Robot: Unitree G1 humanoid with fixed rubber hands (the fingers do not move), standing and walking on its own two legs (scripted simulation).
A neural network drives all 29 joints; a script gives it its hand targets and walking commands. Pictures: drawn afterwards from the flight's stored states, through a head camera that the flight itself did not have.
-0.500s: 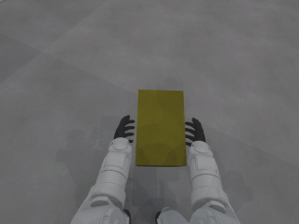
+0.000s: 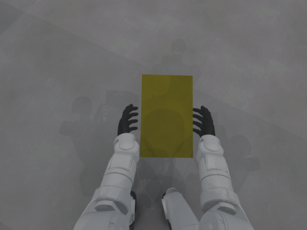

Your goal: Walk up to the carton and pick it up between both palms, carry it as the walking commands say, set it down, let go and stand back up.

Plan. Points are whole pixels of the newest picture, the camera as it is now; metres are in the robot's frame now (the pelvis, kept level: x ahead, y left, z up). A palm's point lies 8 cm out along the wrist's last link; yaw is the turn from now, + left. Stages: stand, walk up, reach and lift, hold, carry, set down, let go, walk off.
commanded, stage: set down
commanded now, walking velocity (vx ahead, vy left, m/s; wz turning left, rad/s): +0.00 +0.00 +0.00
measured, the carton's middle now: (163, 118) +0.43 -0.09 -0.15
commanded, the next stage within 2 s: none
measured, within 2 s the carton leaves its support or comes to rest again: neither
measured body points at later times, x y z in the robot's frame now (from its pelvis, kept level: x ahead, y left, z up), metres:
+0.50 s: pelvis -0.02 -0.02 -0.08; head +0.21 -0.03 +0.31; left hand +0.41 +0.02 -0.18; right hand +0.39 -0.20 -0.17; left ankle +0.06 +0.09 -0.67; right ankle +0.03 -0.15 -0.67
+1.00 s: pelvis -0.04 +0.00 -0.15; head +0.24 -0.01 +0.20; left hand +0.44 +0.02 -0.26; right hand +0.41 -0.21 -0.25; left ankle +0.06 +0.09 -0.67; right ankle +0.03 -0.15 -0.67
